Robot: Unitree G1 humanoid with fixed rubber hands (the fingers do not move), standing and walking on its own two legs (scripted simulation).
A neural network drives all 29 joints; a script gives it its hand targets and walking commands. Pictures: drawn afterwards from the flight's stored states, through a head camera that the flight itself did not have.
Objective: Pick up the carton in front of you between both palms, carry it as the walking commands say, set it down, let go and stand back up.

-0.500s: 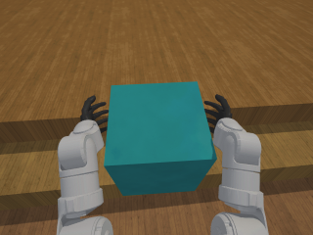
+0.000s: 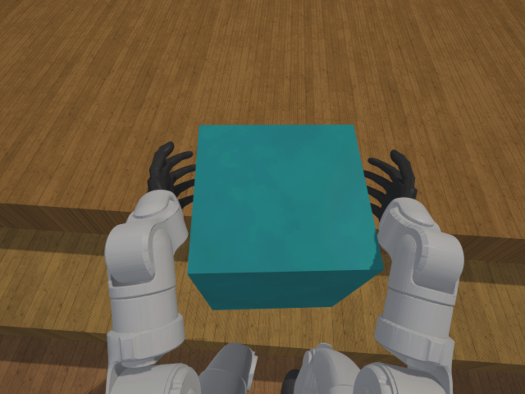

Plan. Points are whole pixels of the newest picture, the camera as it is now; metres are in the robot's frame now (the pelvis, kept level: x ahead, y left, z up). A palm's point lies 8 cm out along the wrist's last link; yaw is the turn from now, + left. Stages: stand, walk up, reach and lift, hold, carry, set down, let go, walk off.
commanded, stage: carry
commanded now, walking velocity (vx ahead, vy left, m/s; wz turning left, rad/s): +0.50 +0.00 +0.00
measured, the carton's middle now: (274, 228) +0.34 +0.04 +0.03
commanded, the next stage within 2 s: none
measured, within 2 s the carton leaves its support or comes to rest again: neither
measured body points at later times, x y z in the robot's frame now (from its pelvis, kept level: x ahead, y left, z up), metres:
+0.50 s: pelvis +0.33 +0.03 +0.16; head +0.34 -0.01 +0.61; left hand +0.71 +0.13 +0.30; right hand +0.66 -0.19 +0.30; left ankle +0.41 +0.07 -0.49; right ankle +0.17 -0.08 -0.40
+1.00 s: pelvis +0.69 -0.03 +0.33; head +0.73 +0.00 +0.78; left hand +1.03 +0.18 +0.45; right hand +1.07 -0.13 +0.45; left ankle +0.54 +0.07 -0.19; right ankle +0.80 -0.09 -0.32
